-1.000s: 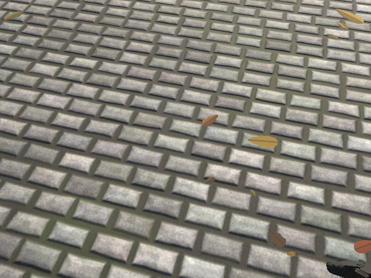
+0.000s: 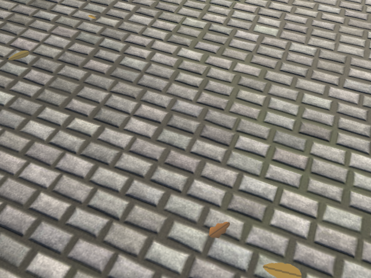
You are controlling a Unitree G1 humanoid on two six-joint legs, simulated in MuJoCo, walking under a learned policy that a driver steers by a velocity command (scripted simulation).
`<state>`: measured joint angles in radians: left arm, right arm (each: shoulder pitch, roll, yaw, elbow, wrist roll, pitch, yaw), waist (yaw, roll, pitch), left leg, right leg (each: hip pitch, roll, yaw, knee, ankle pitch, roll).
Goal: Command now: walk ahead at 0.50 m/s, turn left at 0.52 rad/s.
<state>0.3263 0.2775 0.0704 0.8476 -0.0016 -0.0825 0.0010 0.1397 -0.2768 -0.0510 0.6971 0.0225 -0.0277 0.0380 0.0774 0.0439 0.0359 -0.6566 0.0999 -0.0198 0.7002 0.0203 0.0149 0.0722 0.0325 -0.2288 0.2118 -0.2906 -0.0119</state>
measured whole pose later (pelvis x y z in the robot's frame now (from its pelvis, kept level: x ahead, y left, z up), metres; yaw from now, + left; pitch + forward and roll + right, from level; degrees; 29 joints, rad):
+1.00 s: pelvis +0.49 +0.04 +0.01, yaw -1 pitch +3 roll +1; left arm 0.23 0.31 0.06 0.73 -0.02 0.01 0.02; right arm 0.12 -0.30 -0.05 0.67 -0.01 -0.01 -0.04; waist 0.04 0.02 0.05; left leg -0.60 0.00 -0.14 0.83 -0.24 -0.10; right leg -0.30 0.13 0.16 0.43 -0.16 -0.08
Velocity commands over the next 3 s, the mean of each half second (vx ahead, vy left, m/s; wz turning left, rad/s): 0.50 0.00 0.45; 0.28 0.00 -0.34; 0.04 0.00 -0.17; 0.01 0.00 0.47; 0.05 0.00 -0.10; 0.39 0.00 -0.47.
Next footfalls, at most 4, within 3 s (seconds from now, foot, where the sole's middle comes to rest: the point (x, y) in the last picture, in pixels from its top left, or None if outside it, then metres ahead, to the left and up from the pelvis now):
0.12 left None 0.23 0.12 -0.77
0.64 right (214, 257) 0.56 -0.03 -0.77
1.16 left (161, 231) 0.64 0.17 -0.77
1.50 right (224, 258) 0.56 -0.07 -0.77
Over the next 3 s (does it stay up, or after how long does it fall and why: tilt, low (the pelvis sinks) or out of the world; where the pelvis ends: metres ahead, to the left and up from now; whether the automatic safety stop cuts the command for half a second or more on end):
stays up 0.72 0.10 -0.01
